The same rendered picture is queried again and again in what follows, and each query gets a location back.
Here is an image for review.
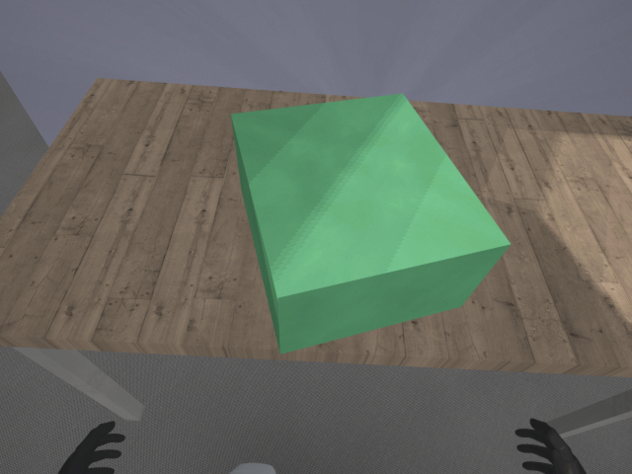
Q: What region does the table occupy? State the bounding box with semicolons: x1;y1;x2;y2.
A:
0;78;632;438

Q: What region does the carton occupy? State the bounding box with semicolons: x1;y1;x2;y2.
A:
231;94;511;354

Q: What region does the left robot hand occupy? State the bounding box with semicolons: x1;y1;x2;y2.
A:
58;421;125;474

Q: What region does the right robot hand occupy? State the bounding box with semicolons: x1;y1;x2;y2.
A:
515;419;587;474

